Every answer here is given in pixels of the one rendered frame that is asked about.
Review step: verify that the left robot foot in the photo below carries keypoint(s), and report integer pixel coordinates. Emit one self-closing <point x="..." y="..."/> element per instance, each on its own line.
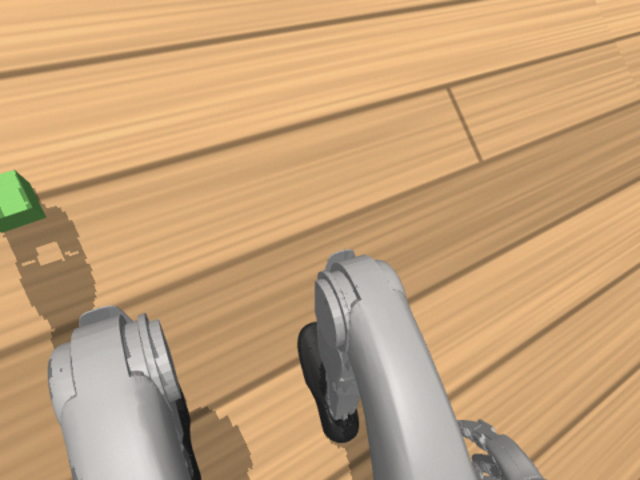
<point x="188" y="451"/>

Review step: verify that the right robot foot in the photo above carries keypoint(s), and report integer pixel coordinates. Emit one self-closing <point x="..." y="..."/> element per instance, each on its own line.
<point x="339" y="431"/>

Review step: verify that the cube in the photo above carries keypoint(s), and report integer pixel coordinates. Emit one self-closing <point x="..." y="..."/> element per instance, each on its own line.
<point x="18" y="203"/>

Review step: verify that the right robot hand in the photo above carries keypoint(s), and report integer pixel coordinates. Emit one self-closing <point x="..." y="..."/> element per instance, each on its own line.
<point x="505" y="459"/>

